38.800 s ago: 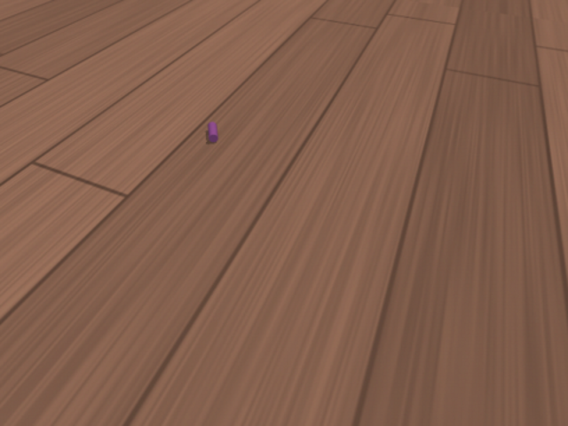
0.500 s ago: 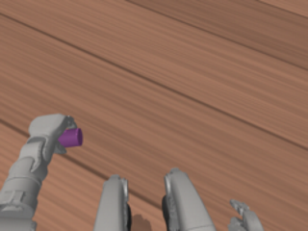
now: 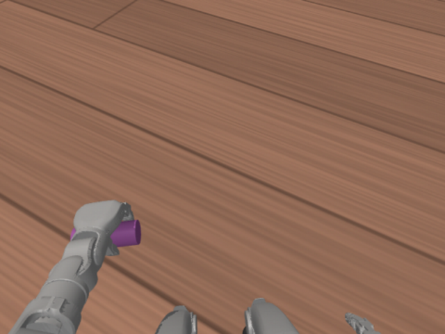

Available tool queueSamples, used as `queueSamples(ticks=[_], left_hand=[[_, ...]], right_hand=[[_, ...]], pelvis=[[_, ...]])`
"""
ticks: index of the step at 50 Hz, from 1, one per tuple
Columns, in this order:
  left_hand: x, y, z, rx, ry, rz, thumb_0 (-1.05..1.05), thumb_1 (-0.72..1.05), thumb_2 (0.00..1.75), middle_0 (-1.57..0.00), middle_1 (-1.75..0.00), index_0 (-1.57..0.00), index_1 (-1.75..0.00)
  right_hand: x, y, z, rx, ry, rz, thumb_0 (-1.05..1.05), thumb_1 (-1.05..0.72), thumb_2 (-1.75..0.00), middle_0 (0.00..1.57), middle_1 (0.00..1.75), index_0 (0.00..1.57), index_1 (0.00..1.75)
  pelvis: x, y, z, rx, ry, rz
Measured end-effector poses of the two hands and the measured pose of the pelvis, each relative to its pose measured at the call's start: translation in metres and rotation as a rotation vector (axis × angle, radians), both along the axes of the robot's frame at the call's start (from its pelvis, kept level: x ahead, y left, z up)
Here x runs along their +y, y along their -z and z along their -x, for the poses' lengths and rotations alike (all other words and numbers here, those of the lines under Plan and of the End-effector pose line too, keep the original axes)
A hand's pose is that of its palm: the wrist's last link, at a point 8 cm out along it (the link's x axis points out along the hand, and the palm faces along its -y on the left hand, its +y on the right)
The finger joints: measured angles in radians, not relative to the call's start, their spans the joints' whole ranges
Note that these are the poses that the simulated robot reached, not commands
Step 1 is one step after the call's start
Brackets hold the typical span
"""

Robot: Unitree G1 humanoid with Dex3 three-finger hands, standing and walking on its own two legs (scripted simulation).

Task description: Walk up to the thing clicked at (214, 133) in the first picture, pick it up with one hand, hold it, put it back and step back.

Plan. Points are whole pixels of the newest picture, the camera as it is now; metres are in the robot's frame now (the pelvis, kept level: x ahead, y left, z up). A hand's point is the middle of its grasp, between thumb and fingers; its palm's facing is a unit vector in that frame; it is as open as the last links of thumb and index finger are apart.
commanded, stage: lift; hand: left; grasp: from above
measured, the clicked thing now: (107, 235) +0.34 +0.24 -0.11
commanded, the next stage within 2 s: hold in 0.22 s
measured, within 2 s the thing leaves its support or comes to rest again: neither
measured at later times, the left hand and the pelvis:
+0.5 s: hand (102, 220) +0.34 +0.22 -0.02, palm faces -0.46 -0.06 -0.89, open 8.2 cm; pelvis +0.03 +0.00 +0.05, yaw +0 degrees
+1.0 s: hand (99, 222) +0.32 +0.21 +0.01, palm faces -0.46 -0.05 -0.88, open 8.3 cm; pelvis +0.03 +0.00 +0.06, yaw +0 degrees
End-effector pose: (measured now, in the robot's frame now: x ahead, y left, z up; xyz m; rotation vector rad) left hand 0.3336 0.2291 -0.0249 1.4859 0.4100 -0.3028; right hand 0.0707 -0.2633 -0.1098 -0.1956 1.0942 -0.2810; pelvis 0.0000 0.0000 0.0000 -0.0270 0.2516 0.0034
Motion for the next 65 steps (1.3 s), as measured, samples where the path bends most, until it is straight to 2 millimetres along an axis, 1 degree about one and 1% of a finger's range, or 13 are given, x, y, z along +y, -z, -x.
queueSamples(ticks=[5, 11, 18, 26, 32, 39, 54, 65], left_hand=[[-0.001, -0.017, -0.007, 0.005, -0.019, 0.0, -0.01, 0.25, 0.3, -0.83, -0.41, -0.86, -0.39], [-0.002, -0.03, -0.009, 0.028, -0.027, 0.01, 0.0, 0.25, 0.3, -0.84, -0.4, -0.86, -0.38], [-0.003, -0.044, -0.01, 0.034, -0.011, 0.013, 0.0, 0.25, 0.29, -0.84, -0.38, -0.87, -0.36], [-0.004, -0.06, -0.013, 0.017, 0.009, -0.002, 0.0, 0.25, 0.29, -0.85, -0.37, -0.87, -0.35], [-0.005, -0.072, -0.013, 0.017, 0.016, -0.003, 0.0, 0.25, 0.29, -0.85, -0.37, -0.87, -0.34], [-0.007, -0.081, -0.007, 0.027, 0.03, 0.001, 0.0, 0.26, 0.29, -0.84, -0.37, -0.87, -0.34], [-0.016, -0.093, 0.01, 0.025, 0.046, 0.003, 0.0, 0.24, 0.31, -0.84, -0.39, -0.87, -0.37], [-0.021, -0.101, 0.016, 0.014, 0.05, 0.009, -0.01, 0.24, 0.31, -0.83, -0.41, -0.86, -0.39]], right_hand=[[0.002, -0.014, -0.01, -0.007, 0.002, -0.01, 0.0, -0.9, -0.9, 0.2, 0.3, 0.2, 0.3], [0.002, -0.028, -0.023, -0.019, 0.001, -0.014, 0.0, -0.9, -0.9, 0.2, 0.3, 0.2, 0.3], [0.0, -0.039, -0.037, -0.036, -0.005, -0.014, 0.0, -0.9, -0.9, 0.2, 0.3, 0.2, 0.3], [-0.001, -0.048, -0.049, -0.057, -0.009, -0.017, 0.0, -0.9, -0.9, 0.2, 0.3, 0.2, 0.3], [-0.001, -0.053, -0.056, -0.076, -0.009, -0.025, 0.0, -0.9, -0.9, 0.2, 0.29, 0.2, 0.3], [0.0, -0.057, -0.061, -0.098, -0.01, -0.037, 0.0, -0.9, -0.9, 0.2, 0.29, 0.2, 0.3], [-0.001, -0.063, -0.064, -0.127, -0.028, -0.051, 0.01, -0.9, -0.9, 0.2, 0.29, 0.2, 0.3], [-0.004, -0.067, -0.067, -0.145, -0.034, -0.048, 0.01, -0.9, -0.9, 0.2, 0.29, 0.2, 0.3]], pelvis=[[0.0, -0.015, -0.009, -0.025, 0.002, -0.004], [0.0, -0.029, -0.02, -0.05, 0.002, -0.007], [0.0, -0.039, -0.029, -0.075, 0.003, -0.011], [-0.001, -0.047, -0.034, -0.102, 0.002, -0.014], [0.0, -0.052, -0.035, -0.12, 0.005, -0.017], [-0.001, -0.055, -0.034, -0.142, 0.009, -0.02], [-0.006, -0.061, -0.024, -0.183, 0.011, -0.029], [-0.01, -0.064, -0.02, -0.206, 0.011, -0.032]])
